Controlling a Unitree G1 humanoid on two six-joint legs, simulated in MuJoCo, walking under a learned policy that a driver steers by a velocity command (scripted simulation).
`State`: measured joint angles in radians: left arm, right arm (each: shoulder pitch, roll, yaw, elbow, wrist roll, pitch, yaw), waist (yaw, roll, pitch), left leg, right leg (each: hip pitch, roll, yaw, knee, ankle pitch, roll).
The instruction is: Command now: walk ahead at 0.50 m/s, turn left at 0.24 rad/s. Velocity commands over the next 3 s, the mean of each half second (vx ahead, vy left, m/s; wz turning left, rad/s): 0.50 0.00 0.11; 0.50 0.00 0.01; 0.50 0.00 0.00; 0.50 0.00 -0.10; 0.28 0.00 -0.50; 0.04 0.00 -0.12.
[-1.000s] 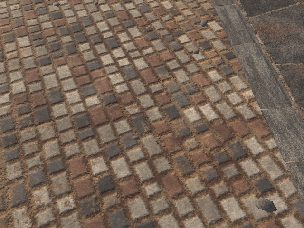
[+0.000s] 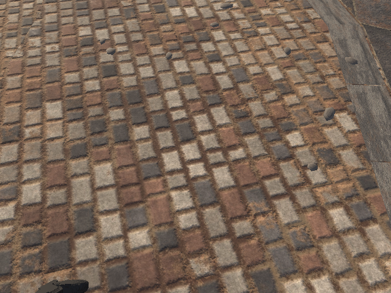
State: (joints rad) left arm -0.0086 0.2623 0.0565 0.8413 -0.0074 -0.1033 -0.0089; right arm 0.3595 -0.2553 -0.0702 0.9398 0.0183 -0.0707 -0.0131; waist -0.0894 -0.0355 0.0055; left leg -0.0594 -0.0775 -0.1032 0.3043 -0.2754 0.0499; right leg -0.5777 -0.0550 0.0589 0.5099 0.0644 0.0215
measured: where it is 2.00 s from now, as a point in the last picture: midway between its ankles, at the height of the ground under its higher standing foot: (174, 140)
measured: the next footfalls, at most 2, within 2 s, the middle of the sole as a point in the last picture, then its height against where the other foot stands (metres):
right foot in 0.08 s outside the picture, level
left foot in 0.62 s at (151, 287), level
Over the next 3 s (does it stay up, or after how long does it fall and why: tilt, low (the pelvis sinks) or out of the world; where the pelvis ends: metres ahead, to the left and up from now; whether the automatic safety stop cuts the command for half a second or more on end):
stays up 1.42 0.02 -0.01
